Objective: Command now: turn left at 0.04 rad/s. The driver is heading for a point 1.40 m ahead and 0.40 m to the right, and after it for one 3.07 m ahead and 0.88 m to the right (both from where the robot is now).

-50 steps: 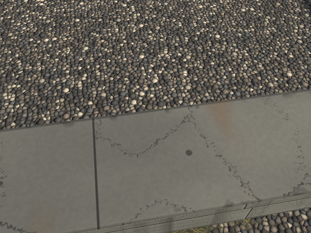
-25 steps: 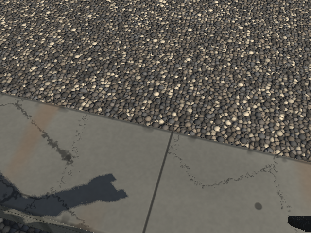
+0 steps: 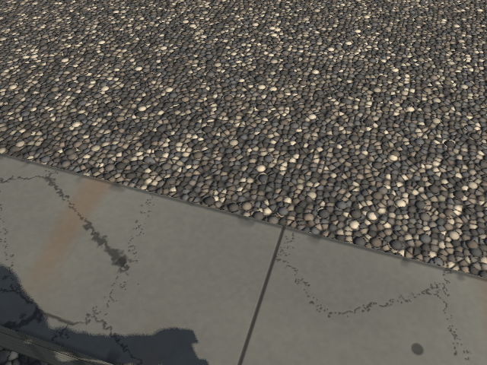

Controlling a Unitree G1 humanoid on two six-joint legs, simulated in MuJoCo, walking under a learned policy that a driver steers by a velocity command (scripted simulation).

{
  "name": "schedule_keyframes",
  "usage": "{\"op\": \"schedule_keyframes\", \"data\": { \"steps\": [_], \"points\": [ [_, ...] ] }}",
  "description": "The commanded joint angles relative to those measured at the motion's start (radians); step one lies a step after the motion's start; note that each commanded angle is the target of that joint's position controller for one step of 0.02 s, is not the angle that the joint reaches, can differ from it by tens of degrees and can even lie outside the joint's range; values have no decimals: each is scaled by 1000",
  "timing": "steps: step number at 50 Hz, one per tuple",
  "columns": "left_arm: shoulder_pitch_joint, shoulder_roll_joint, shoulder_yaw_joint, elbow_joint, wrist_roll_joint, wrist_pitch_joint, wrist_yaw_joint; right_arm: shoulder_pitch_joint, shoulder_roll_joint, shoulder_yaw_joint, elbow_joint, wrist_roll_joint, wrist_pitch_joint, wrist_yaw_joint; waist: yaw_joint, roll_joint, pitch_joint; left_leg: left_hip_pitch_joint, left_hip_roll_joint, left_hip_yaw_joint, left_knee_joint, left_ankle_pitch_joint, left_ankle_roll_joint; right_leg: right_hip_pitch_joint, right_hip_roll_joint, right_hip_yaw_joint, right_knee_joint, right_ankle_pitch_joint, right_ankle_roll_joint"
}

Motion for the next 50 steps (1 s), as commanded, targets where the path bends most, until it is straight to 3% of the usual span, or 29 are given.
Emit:
{"op": "schedule_keyframes", "data": {
  "steps": [1,2,5,7,8,9,10,11,13,17,18,19,20,21,22,23,24,25,27,31,36,42,44,45,46,47,48,49,50],
  "points": [
    [-22,98,31,-58,-4,-9,9,-19,-92,-19,-59,3,-32,-4,6,66,-1,-98,48,-53,-108,134,37,75,-28,28,-41,108,-17],
    [-23,96,32,-54,-9,-8,7,-20,-94,-20,-60,1,-33,-7,3,65,3,-71,42,-36,-100,137,34,45,-27,38,-40,119,-19],
    [-93,146,50,-103,-33,-2,9,15,-179,-54,-80,7,-20,-37,-34,86,4,7,84,-52,-79,230,72,-105,8,36,75,166,-25],
    [-96,149,58,-133,-38,6,3,61,-202,-68,-83,10,-4,-53,-47,157,-11,52,221,-151,-108,364,164,-222,19,12,211,55,-8],
    [-93,140,59,-147,-36,14,-2,46,-197,-69,-96,7,0,-60,-50,205,-22,61,308,-209,-126,454,224,-274,14,-6,328,-148,2],
    [-99,136,62,-162,-38,23,-8,27,-188,-66,-111,1,-2,-64,-57,210,-23,73,386,-248,-141,565,278,-342,-14,-1,486,-320,12],
    [-97,127,63,-173,-41,34,-13,12,-188,-67,-117,3,-6,-64,-49,154,-11,89,419,-246,-147,615,294,-401,-52,22,558,-358,19],
    [-80,114,58,-175,-43,46,-15,-29,-199,-72,-120,12,-10,-62,-27,113,-7,85,401,-193,-141,612,270,-404,-84,31,550,-327,25],
    [-63,112,51,-181,-40,58,-23,-103,-220,-84,-129,27,-13,-57,-10,109,-33,48,342,-64,-122,623,212,-310,-100,-5,453,-210,24],
    [30,154,72,-177,-48,62,-46,-115,-212,-85,-122,39,0,-50,17,115,-96,6,276,117,37,534,129,-58,2,-138,152,2,-16],
    [96,186,94,-157,-45,59,-34,-66,-177,-77,-108,38,-5,-45,33,42,-120,-60,221,188,206,463,74,76,52,-111,46,91,-56],
    [156,301,127,-174,-36,49,-15,-65,-130,-62,-138,6,-7,-39,52,-206,-98,-370,110,233,534,5,-25,269,-104,214,-60,540,-166],
    [156,395,126,-220,6,24,-14,-109,-82,-40,-198,-27,-17,-33,14,-365,-176,-586,-47,78,820,-420,-75,323,-354,643,-94,937,-388],
    [157,366,119,-223,27,5,-30,-104,-145,-50,-183,-1,-25,-30,55,-184,-288,-572,-28,-68,907,-385,-69,334,-387,645,-131,812,-438],
    [97,347,117,-221,19,-1,-23,-146,-168,-53,-185,15,-30,-34,33,-114,-218,-584,-14,-79,870,-274,-52,267,-325,586,-148,566,-378],
    [22,309,108,-226,-17,9,-7,-159,-176,-59,-173,8,-28,-45,2,-43,-144,-597,9,-80,795,-167,-46,213,-255,505,-154,412,-304],
    [-29,275,93,-238,-40,23,6,-166,-178,-61,-167,0,-20,-52,-20,-46,-118,-563,19,-81,736,-101,-44,151,-217,462,-161,338,-256],
    [-55,271,88,-251,-43,33,16,-162,-177,-62,-164,-2,-14,-47,-37,-62,-110,-501,-1,-69,718,-54,-45,84,-180,428,-171,319,-237],
    [-60,252,80,-258,-28,43,35,-123,-156,-57,-136,1,-11,-36,-43,-65,-135,-449,-25,-39,694,17,-57,68,-158,351,-156,380,-222],
    [-7,228,66,-239,-22,51,51,-147,-122,-40,-132,9,-4,-36,-12,-90,-145,-430,-28,-23,564,58,-84,99,-149,333,-140,386,-215],
    [-34,209,54,-249,-6,59,44,-167,-123,-35,-131,14,-3,-34,9,-145,-102,-346,-1,-12,385,37,-77,54,-138,376,-158,169,-213],
    [-43,176,39,-237,-4,57,19,-141,-124,-37,-118,28,-31,-15,17,-146,-82,-180,1,13,97,-48,-37,78,-131,441,-138,217,-243],
    [-46,126,22,-227,-12,53,16,-97,-92,-27,-99,14,-42,-2,-22,-109,-94,-10,18,6,-140,175,-12,46,-87,414,-125,210,-193],
    [-15,117,22,-219,-4,45,14,-79,-126,-32,-101,-7,-47,-1,-13,-51,-105,86,91,-47,-150,308,13,-11,-57,381,-94,124,-146],
    [37,118,24,-215,8,33,5,-78,-184,-43,-107,-22,-48,-3,41,92,-110,140,187,-128,-109,502,76,-80,16,292,-24,-26,-104],
    [38,87,15,-205,7,29,3,-95,-96,-21,-83,-30,-52,4,55,202,-144,43,203,-167,-165,240,141,-4,52,194,-41,-119,-51],
    [-15,107,19,-201,3,32,2,-116,-38,-5,-96,-19,-56,10,26,166,-112,-22,151,-146,-220,-80,121,37,52,172,-43,-97,-32],
    [-85,120,27,-219,-9,34,3,-104,-74,-16,-96,-6,-57,4,-6,176,-68,-56,122,-148,-252,-282,101,6,86,129,8,-133,-31],
    [-103,127,33,-231,-19,31,5,-68,-146,-34,-99,7,-58,-3,-24,204,-21,-51,153,-209,-301,-382,119,-69,111,81,84,-185,-33]
  ]
}}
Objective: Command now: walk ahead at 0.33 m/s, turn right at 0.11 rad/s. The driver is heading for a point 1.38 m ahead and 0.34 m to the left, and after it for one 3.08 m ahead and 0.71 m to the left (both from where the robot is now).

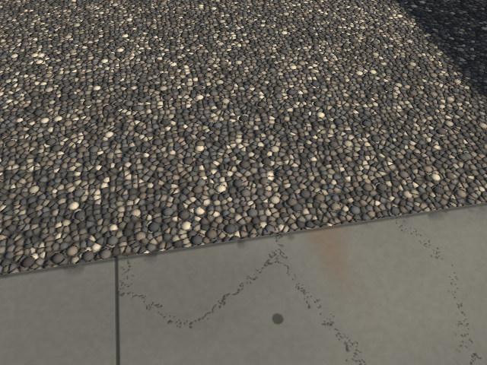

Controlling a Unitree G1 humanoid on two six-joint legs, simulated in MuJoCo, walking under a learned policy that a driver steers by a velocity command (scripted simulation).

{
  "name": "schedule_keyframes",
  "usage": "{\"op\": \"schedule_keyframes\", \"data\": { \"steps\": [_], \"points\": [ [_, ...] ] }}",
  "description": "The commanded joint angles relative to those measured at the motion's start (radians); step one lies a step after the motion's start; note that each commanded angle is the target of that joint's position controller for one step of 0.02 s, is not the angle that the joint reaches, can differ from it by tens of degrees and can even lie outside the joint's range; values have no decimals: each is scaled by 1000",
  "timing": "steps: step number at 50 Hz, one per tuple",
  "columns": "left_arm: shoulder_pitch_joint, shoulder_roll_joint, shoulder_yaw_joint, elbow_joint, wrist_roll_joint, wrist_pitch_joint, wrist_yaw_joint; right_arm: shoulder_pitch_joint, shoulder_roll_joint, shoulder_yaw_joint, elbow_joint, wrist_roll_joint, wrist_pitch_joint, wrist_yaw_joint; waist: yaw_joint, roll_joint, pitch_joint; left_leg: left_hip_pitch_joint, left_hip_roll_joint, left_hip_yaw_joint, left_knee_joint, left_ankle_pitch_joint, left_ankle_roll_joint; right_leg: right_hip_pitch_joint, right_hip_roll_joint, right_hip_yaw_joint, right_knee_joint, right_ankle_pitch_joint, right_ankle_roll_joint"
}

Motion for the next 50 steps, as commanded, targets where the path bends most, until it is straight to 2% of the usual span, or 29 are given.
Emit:
{"op": "schedule_keyframes", "data": {
  "steps": [1,3,8,9,11,13,15,18,20,23,26,27,28,29,30,31,32,33,34,35,36,37,39,40,42,45,46,48,50],
  "points": [
    [-98,127,49,-112,-22,-34,0,-18,-186,-46,-82,20,-28,-12,-19,248,47,-8,237,-337,-318,-495,145,-113,-20,-90,105,-132,18],
    [-68,101,45,-95,-38,-70,-10,-6,-177,-44,-89,34,-34,-18,-16,223,105,-16,299,-387,-347,-443,191,-148,-80,-124,142,-111,-6],
    [40,64,49,-35,-18,-113,-29,-88,-120,-20,-133,58,-46,7,53,150,45,-65,161,-169,-187,-1,161,147,-82,-160,-105,30,-71],
    [88,97,60,-27,-20,-115,-29,-113,-92,-10,-151,61,-57,11,74,89,-13,-58,113,-107,-51,213,134,210,-132,-76,-149,80,-91],
    [201,209,93,-14,-20,-114,-36,-115,-88,-3,-178,64,-83,2,107,-241,-40,-353,-1,34,347,57,38,415,-351,342,-314,33,-238],
    [299,172,76,19,0,-122,-30,-131,-106,-13,-191,91,-79,0,110,-105,27,-701,26,-21,761,-214,39,544,-436,433,-296,36,-302],
    [311,170,67,41,-1,-110,-19,-111,-59,6,-182,64,-82,15,89,17,12,-834,74,-26,914,-106,52,552,-402,318,-273,-2,-263],
    [325,94,28,87,25,-92,-13,-99,22,39,-170,87,-51,48,86,-105,62,-939,22,-4,1432,-168,14,392,-394,195,-292,35,-254],
    [350,91,15,136,6,-92,-11,-106,38,58,-209,116,-27,37,52,-60,145,-1224,27,-113,1747,-266,21,396,-447,157,-303,-43,-228],
    [388,46,-12,227,7,-81,-12,-221,104,101,-280,87,-22,44,35,3,239,-1506,18,-121,1977,-268,38,412,-465,13,-299,-3,-131],
    [293,45,-33,246,-7,-71,15,-358,84,129,-372,57,-17,55,-6,14,289,-1125,56,93,1468,-10,17,-87,-306,-222,-475,12,-69],
    [290,98,-26,252,-6,-83,28,-355,103,147,-405,41,-13,62,-24,-29,212,-811,90,162,1362,53,32,-240,-337,-259,-621,177,-104],
    [175,139,-26,231,-24,-103,28,-274,61,128,-389,44,-15,61,-97,-69,114,-450,60,219,1220,69,82,-282,-320,-345,-625,666,-98],
    [251,204,-12,239,-46,-118,30,-217,-15,92,-349,52,-28,62,-116,-98,-34,-205,-46,289,1122,41,108,-160,-310,-371,-454,1423,-123],
    [311,295,4,235,-35,-120,38,-146,-113,41,-320,54,-26,53,-161,-181,-228,-42,-148,332,1088,-17,126,22,-342,-339,-276,2188,-141],
    [285,460,59,221,-24,-91,35,-12,-143,15,-303,48,-21,59,-235,-340,-286,-117,-144,256,918,-272,152,282,-407,-301,-47,2466,-156],
    [244,440,62,178,-4,-60,36,90,-231,-14,-278,50,-9,78,-279,-306,-307,-75,-183,128,660,-326,193,380,-403,-282,218,2437,-145],
    [189,292,36,87,19,-80,35,213,-337,-36,-188,29,-20,100,-228,84,-299,153,-60,-334,433,-209,307,77,-243,-160,635,1417,-105],
    [102,161,7,26,12,-134,-22,287,-326,-28,-120,30,-4,68,-155,420,-365,284,81,-988,-117,-615,398,-236,5,17,933,164,-97],
    [40,177,33,-5,-7,-179,-45,368,-237,-23,-59,18,-20,48,-158,314,-225,234,127,-1167,-284,-688,335,-402,8,138,1186,118,-144],
    [-104,82,7,-92,-3,-194,-54,408,-143,0,19,22,-33,50,-129,233,20,48,125,-1138,-271,-487,306,-553,24,77,1409,66,-150],
    [-186,19,-23,-144,12,-198,-62,387,-29,34,65,33,-47,60,-66,79,148,-100,84,-952,-175,-298,276,-630,-16,66,1476,17,-168],
    [-38,-105,-83,-165,20,-170,-84,230,53,51,55,28,-52,58,101,43,114,-252,-31,-549,-8,-100,260,-635,-69,33,1589,18,-143],
    [26,-105,-91,-149,18,-146,-87,152,53,52,38,39,-39,53,155,7,92,-285,-35,-461,-23,-79,273,-647,-87,5,1555,9,-103],
    [-7,47,-62,-150,3,-135,-61,48,-20,41,-10,54,-46,51,181,-46,164,-450,-70,-332,-172,-35,248,-495,-146,-83,1064,-33,-51],
    [-173,52,-69,-202,36,-155,-5,163,-81,23,35,94,-74,-2,62,10,117,-603,-117,-222,-291,36,221,-10,-129,-237,443,379,40],
    [-162,51,-54,-208,10,-154,3,205,-139,4,53,91,-75,-7,45,84,52,-583,-96,-214,-328,17,226,171,-90,-255,336,454,78],
    [86,193,40,-116,-55,-146,20,94,-251,-22,-8,20,-83,1,146,206,-119,-315,-102,-154,-199,347,194,347,-22,-243,289,566,114],
    [109,261,88,-94,-94,-145,26,49,-211,-25,-33,27,-59,-7,164,214,-117,58,-28,-194,49,594,143,195,-89,-164,169,524,75]
  ]
}}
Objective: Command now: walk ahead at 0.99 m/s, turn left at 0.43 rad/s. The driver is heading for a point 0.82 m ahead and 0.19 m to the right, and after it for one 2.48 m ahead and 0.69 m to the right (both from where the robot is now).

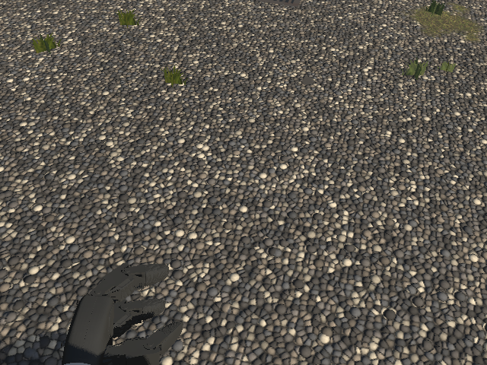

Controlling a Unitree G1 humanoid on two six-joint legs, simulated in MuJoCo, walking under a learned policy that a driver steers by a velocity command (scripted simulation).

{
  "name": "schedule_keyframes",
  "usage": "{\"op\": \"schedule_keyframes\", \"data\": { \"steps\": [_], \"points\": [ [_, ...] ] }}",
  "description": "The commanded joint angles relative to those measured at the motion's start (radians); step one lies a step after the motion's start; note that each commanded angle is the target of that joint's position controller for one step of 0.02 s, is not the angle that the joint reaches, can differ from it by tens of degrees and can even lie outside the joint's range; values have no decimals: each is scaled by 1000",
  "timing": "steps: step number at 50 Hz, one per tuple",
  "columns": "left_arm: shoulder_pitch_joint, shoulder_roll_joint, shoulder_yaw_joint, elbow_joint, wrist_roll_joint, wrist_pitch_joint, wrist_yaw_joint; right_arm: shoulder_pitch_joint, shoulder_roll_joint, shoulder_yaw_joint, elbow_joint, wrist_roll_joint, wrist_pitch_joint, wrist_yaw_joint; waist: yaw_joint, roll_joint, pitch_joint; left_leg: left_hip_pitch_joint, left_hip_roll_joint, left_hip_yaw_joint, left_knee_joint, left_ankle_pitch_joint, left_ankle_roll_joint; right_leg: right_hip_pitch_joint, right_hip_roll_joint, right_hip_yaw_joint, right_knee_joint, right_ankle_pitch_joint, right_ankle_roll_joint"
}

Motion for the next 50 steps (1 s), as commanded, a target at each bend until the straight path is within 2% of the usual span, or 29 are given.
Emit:
{"op": "schedule_keyframes", "data": {
  "steps": [1,2,3,4,5,6,7,10,12,14,15,18,21,23,24,25,26,27,28,29,31,38,41,44,45,46,47,48,50],
  "points": [
    [412,304,174,121,-62,21,12,-313,-190,-67,-164,-29,3,-5,251,181,-106,-57,92,4,296,853,11,530,-50,-6,-170,57,-37],
    [564,294,174,193,-59,30,-4,-374,-149,-61,-196,-36,5,5,297,118,-130,-35,113,32,572,879,-4,587,-105,29,-316,114,-68],
    [750,198,141,308,-40,34,-20,-466,-74,-41,-253,-37,3,19,349,-67,-103,-214,53,62,972,460,-4,743,-140,63,-496,154,-70],
    [541,183,123,292,32,2,-56,-105,126,7,-226,64,12,53,18,-656,-49,-809,-88,46,1159,-121,-18,976,-287,697,-553,-591,-287],
    [468,111,129,251,22,-1,-77,-199,45,20,-220,64,10,39,126,-516,98,-831,11,49,1123,-169,19,802,-260,619,-603,-525,-264],
    [424,87,130,264,-3,-6,-80,-290,-59,-10,-238,79,12,37,74,-246,128,-934,31,36,1052,-79,39,787,-291,590,-562,-588,-280],
    [423,106,133,282,-11,-15,-84,-396,-90,-17,-243,42,10,26,84,21,126,-839,66,81,978,-59,49,649,-261,561,-572,-599,-263],
    [361,137,117,306,-19,-17,-55,-509,-85,-7,-325,2,-5,57,35,14,142,-713,189,67,564,24,-13,448,-209,431,-576,-555,-223],
    [361,242,150,316,7,-12,-41,-349,-122,-32,-248,-24,-34,70,-6,18,37,-383,136,188,615,336,-79,285,-167,327,-550,-410,-220],
    [478,211,143,344,-13,-28,-10,-574,-149,-38,-313,-17,-60,66,95,22,144,-736,177,105,451,491,-62,483,-179,350,-500,-559,-211],
    [506,173,139,358,-30,-16,7,-676,-125,-20,-351,-42,-69,69,140,38,185,-710,165,123,256,607,-59,446,-124,307,-481,-615,-189],
    [555,160,144,407,-26,27,26,-675,-89,-29,-323,-28,-91,88,152,-11,119,-287,85,172,108,833,-65,284,-98,228,-397,-605,-170],
    [552,116,143,415,-33,64,24,-550,-126,-60,-274,-7,-87,81,91,-7,121,-227,135,129,-101,791,-69,422,-64,211,-170,-557,-136],
    [472,130,159,395,-27,82,21,-236,-141,-95,-183,-13,-75,57,-78,13,40,99,225,73,-139,813,-39,251,-3,164,255,-554,-97],
    [394,97,151,347,-23,71,20,-58,-140,-102,-137,-31,-71,44,-178,60,-63,313,304,52,-19,782,-26,51,45,146,574,-737,-99],
    [501,38,137,319,-11,45,8,-48,-153,-97,-129,-48,-62,38,-78,257,-159,471,339,104,229,1087,-130,-143,-20,173,645,-714,-142],
    [564,62,134,304,-26,23,4,-67,-187,-121,-135,-40,-45,32,-43,439,-227,512,394,20,231,1236,-110,-231,-51,162,682,-644,-123],
    [559,56,121,263,-54,8,6,-74,-302,-160,-99,-42,-42,38,-14,517,-305,478,538,-351,39,464,90,-350,-77,119,821,-583,-87],
    [458,69,134,282,-38,27,31,-138,-163,-126,-91,-50,-38,35,1,117,-139,175,467,-310,-167,177,83,-262,-125,83,703,-404,-80],
    [460,31,120,252,-38,48,34,-236,-162,-119,-92,-53,-45,36,75,183,-68,37,550,-388,-164,242,141,-259,-137,83,780,-370,-53],
    [403,33,118,255,3,94,16,-310,-62,-95,-49,-15,-59,40,107,34,78,-149,497,-184,-150,446,95,-231,-206,141,681,-400,-25],
    [94,62,101,101,3,107,-54,-259,-158,-98,24,-13,-32,-27,53,-22,178,-103,342,322,-251,689,-54,-215,-151,-24,229,-201,-116],
    [27,101,114,69,-3,94,-86,-188,-245,-107,29,-20,-19,-44,56,17,116,-84,288,447,-138,1267,-124,72,6,-228,54,-168,-164],
    [510,292,203,177,-20,120,-79,-311,-334,-126,-31,-5,-18,-39,340,143,-113,-246,310,411,438,1609,-102,719,74,-181,7,-250,-255],
    [677,323,217,255,-24,129,-61,-388,-257,-106,-55,4,-37,-20,408,-50,-90,-500,142,413,914,678,-119,988,17,-69,-155,-116,-311],
    [579,332,191,241,3,125,-58,-314,-64,-47,-104,-36,-78,2,223,-345,-61,-783,18,295,1252,-160,-104,1052,-39,206,-117,-22,-364],
    [503,305,170,166,38,98,-56,-213,-104,-39,-176,4,-121,22,133,-349,-279,-959,14,79,1270,-167,-69,1159,-232,715,-379,-534,-553],
    [492,250,168,155,33,80,-54,-341,-203,-58,-192,30,-133,22,170,-117,-171,-967,55,70,1141,-50,-41,1036,-238,804,-560,-749,-491],
    [331,238,157,139,26,48,-58,-346,-178,-61,-176,14,-110,10,40,128,41,-842,129,66,919,66,-66,656,-197,696,-595,-688,-424]
  ]
}}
